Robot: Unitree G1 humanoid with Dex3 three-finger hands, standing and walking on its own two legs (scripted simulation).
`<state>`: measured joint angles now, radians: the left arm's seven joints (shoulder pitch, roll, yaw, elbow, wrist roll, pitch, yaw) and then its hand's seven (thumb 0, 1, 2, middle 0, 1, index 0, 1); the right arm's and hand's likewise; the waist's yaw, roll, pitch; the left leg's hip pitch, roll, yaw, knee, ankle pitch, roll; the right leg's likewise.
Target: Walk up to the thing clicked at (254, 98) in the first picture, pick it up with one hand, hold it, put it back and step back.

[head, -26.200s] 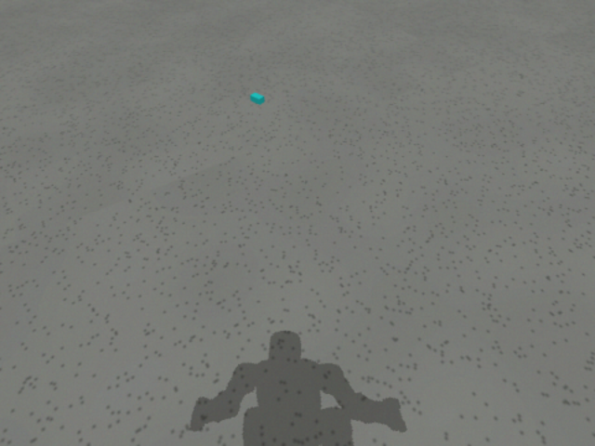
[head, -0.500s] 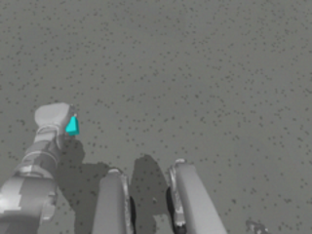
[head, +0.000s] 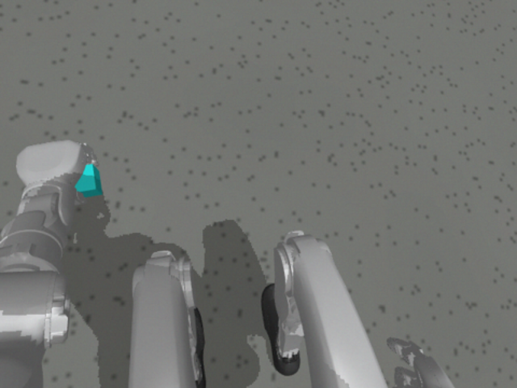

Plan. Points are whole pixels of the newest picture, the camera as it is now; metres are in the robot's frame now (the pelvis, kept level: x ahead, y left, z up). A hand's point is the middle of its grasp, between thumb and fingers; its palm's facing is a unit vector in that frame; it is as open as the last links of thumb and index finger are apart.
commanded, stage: crouch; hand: left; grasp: from above
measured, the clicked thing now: (72, 183) +0.45 +0.27 -0.20
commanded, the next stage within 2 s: lower in 0.54 s
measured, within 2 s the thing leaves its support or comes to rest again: neither
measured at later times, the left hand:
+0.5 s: hand (82, 188) +0.45 +0.27 -0.23, palm faces -0.44 -0.07 -0.90, open 7.3 cm
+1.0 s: hand (88, 194) +0.45 +0.28 -0.29, palm faces -0.45 -0.08 -0.89, open 7.4 cm
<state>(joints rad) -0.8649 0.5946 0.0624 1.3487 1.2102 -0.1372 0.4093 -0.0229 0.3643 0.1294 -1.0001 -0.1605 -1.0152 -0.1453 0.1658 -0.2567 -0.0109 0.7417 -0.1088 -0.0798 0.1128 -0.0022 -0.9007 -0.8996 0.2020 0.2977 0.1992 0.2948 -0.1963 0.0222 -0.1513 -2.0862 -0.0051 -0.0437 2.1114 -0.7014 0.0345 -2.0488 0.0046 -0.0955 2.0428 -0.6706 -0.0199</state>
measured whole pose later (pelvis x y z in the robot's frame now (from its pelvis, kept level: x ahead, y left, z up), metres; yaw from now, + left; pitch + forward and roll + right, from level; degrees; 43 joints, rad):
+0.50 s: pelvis -0.01 +0.00 -0.06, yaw -2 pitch +36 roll -6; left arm -0.96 0.71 0.12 1.50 1.25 -0.18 0.44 -0.02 0.37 0.10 -1.02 -0.11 -1.04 -0.10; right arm 0.19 -0.28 0.03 0.76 -0.14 -0.09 0.15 0.00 -0.91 -0.90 0.20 0.30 0.20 0.30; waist -0.25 0.01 -0.08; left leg -2.25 0.01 -0.06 2.31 -0.69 0.04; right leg -2.21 0.01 -0.12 2.23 -0.64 -0.03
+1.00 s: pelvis -0.01 +0.00 -0.10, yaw -4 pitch +34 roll -8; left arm -0.97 0.79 0.14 1.55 1.28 -0.21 0.49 -0.03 0.37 0.09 -1.04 -0.04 -1.05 -0.04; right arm 0.16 -0.30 0.08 0.74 -0.17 -0.12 0.17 0.00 -0.91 -0.90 0.20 0.30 0.20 0.30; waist -0.27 -0.03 -0.01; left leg -2.33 0.01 -0.09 2.43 -0.70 0.04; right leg -2.27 0.01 -0.15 2.32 -0.64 -0.03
